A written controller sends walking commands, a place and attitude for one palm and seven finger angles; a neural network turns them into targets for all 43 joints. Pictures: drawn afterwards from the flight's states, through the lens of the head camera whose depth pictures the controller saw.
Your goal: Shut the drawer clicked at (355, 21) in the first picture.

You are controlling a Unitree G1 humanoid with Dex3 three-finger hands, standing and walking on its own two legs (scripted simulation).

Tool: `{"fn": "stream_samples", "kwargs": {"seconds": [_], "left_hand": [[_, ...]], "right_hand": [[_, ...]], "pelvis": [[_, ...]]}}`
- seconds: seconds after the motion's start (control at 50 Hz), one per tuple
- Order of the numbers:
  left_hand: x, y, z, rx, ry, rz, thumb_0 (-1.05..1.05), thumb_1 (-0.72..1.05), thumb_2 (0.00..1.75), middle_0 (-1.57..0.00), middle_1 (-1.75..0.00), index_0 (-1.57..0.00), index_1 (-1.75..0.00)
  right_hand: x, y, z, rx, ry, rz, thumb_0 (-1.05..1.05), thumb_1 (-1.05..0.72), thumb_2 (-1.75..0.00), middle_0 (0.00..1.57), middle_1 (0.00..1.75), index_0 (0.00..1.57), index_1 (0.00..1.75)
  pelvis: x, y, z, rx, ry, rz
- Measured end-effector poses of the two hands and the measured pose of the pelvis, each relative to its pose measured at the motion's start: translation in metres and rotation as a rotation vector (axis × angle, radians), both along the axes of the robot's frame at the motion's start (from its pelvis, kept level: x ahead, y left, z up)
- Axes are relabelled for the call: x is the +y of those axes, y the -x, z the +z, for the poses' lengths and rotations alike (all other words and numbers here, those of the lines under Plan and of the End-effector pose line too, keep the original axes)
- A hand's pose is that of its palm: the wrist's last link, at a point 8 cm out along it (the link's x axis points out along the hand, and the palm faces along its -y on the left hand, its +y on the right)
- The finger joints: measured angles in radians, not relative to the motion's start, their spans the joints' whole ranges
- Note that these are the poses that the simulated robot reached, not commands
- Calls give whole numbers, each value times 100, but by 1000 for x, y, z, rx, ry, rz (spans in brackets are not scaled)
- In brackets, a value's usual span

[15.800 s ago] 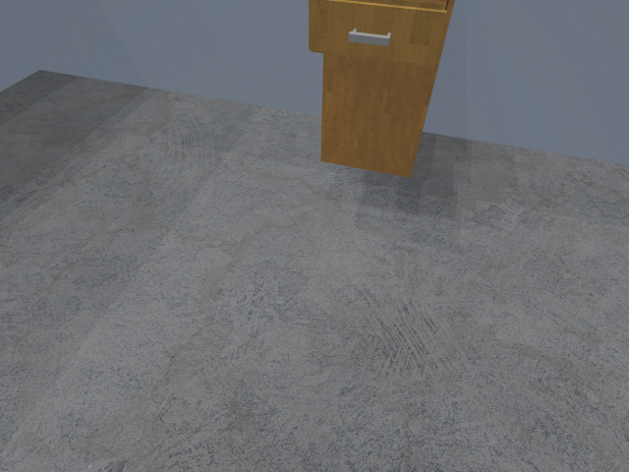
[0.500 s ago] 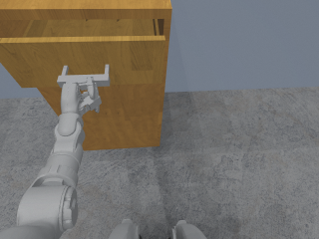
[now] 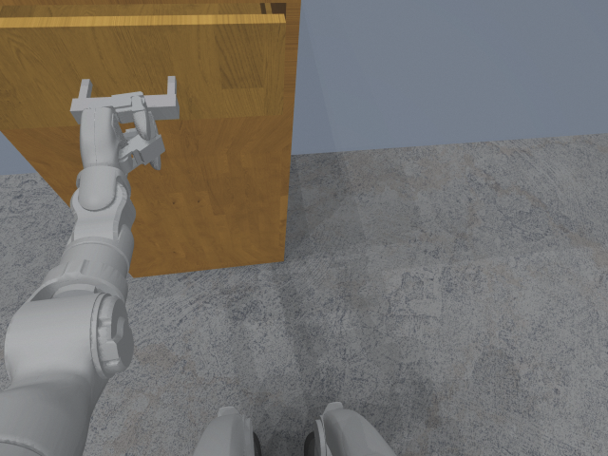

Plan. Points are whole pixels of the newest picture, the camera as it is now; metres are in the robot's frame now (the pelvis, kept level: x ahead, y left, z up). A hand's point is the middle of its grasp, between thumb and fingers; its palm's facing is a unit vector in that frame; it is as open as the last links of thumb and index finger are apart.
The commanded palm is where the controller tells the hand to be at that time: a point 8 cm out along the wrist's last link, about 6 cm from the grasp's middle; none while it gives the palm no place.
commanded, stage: push the drawer shut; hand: left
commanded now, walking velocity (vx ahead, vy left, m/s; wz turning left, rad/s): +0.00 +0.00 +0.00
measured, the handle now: (128, 97) +0.59 +0.18 +0.08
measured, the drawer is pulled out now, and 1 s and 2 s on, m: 0.04 0.00 0.00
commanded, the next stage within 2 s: pull the fist back off the drawer in 0.58 s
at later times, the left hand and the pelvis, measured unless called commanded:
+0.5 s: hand (147, 116) +0.56 +0.16 +0.08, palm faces +0.07 -1.00 -0.04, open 3.1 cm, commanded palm +0.57 +0.19 +0.08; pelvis +0.00 +0.01 -0.01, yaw +0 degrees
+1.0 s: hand (146, 115) +0.56 +0.16 +0.08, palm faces +0.07 -1.00 -0.04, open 3.2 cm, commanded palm +0.55 +0.18 +0.08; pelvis -0.01 +0.02 -0.01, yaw +0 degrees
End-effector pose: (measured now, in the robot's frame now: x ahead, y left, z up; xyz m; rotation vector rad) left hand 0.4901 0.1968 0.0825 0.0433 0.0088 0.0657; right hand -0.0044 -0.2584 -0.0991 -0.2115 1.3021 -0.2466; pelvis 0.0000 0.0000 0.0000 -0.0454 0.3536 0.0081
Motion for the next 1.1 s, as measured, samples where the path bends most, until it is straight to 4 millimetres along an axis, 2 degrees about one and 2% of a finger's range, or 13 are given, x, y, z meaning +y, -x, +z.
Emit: {"fn": "stream_samples", "kwargs": {"seconds": [0.3,0.52,0.74,0.98,1.1], "left_hand": [[5,-39,1,8,8,2,5,73,91,-140,-160,-140,-160],[14,-42,-2,16,4,7,0,59,93,-140,-160,-140,-160],[17,-44,-1,19,-3,4,1,55,94,-140,-160,-140,-160],[16,-43,-1,19,0,1,2,58,93,-140,-160,-140,-160],[13,-42,-3,20,4,0,-2,61,93,-140,-160,-140,-160]], "right_hand": [[13,33,4,117,8,-39,0,-91,-90,20,30,21,30],[20,42,5,154,14,-25,0,-91,-90,20,30,21,30],[19,47,7,127,50,-11,0,-91,-90,20,30,21,30],[23,60,6,155,34,-3,0,-91,-90,20,30,21,30],[24,58,4,165,18,-5,0,-91,-90,20,30,21,30]], "pelvis": [[8,-5,-5,54,17,-4],[12,-1,-8,71,33,15],[15,10,-12,83,43,21],[17,14,-15,85,44,21],[17,12,-15,83,40,17]]}}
